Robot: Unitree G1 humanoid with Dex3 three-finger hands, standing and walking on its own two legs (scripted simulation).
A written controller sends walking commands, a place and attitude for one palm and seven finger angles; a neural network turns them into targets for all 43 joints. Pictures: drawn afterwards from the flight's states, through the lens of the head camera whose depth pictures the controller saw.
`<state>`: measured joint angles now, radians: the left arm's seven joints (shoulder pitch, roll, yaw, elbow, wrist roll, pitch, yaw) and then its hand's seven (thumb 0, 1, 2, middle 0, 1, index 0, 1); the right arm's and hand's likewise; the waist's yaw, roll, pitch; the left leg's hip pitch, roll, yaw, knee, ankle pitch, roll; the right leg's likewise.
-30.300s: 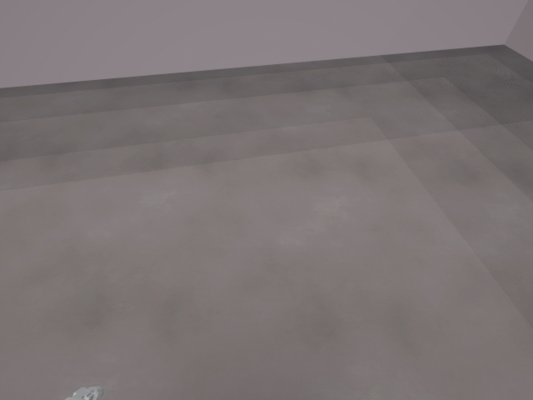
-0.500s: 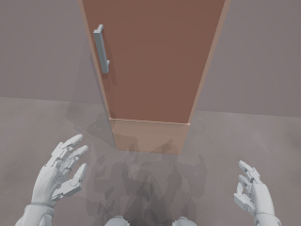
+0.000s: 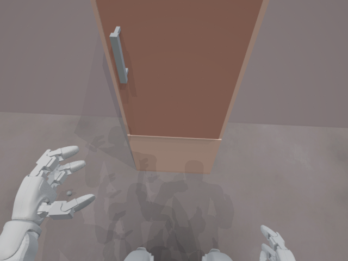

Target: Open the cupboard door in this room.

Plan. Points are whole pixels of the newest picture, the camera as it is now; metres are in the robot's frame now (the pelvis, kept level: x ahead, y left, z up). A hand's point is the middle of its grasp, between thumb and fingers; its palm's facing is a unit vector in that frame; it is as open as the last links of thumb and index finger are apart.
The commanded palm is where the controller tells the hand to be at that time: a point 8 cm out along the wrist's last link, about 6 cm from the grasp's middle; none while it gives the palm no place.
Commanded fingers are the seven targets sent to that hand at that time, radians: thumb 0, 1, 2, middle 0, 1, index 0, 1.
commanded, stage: raise the hand with hooked fingers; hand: left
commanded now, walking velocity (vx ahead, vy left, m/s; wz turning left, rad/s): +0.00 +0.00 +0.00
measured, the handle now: (120, 56) +0.63 +0.18 +0.12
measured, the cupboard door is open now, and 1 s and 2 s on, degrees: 0 0 0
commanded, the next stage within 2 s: move the hooked fingers beside the handle in 1.24 s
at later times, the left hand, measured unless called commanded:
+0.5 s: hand (46, 163) +0.28 +0.26 +0.10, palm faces +0.02 -1.00 -0.04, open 13.8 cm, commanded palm +0.26 +0.31 +0.11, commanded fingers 0.00 -0.50 0.30 -0.30 -1.20 -0.30 -1.20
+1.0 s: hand (47, 143) +0.31 +0.26 +0.13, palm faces +0.00 -1.00 -0.03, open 14.0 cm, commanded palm +0.28 +0.31 +0.13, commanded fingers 0.00 -0.50 0.30 -0.30 -1.20 -0.30 -1.20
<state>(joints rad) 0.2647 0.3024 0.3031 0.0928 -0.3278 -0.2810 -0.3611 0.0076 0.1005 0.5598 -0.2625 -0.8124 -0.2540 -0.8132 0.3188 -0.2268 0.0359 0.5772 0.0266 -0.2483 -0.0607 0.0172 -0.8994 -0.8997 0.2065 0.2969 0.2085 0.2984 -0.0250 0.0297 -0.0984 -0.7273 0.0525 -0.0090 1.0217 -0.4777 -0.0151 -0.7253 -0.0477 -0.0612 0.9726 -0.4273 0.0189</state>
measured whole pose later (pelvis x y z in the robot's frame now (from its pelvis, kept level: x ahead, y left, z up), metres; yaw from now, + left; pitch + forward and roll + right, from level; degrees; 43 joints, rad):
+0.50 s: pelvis +0.02 +0.00 +0.02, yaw +1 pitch +7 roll -2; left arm 0.07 0.38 0.38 0.24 -0.35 -0.20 -0.46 -0.01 -0.44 0.33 -0.30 -1.16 -0.29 -1.16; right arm 0.25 -0.26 0.05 0.55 0.04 -0.24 -0.08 0.01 -0.90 -0.90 0.20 0.30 0.21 0.30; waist 0.01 0.02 -0.08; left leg -0.56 0.05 -0.01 0.88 -0.45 -0.01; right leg -0.55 -0.05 -0.07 0.82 -0.39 0.02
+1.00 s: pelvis +0.02 -0.01 +0.04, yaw -1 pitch +6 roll -1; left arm -0.08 0.42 0.45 0.42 -0.35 -0.17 -0.52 -0.01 -0.50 0.30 -0.30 -1.20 -0.30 -1.20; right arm 0.31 -0.30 0.04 0.57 0.04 -0.20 -0.09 0.02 -0.90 -0.90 0.20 0.30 0.21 0.30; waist -0.01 0.03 -0.06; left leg -0.47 0.05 0.01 0.77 -0.39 -0.02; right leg -0.49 -0.04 -0.05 0.74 -0.35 0.01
